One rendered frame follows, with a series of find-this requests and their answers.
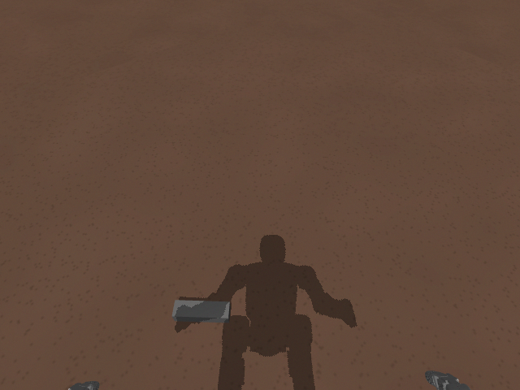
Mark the carton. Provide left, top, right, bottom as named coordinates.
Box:
left=172, top=300, right=231, bottom=323

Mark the right robot hand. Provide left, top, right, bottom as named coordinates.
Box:
left=425, top=370, right=471, bottom=390

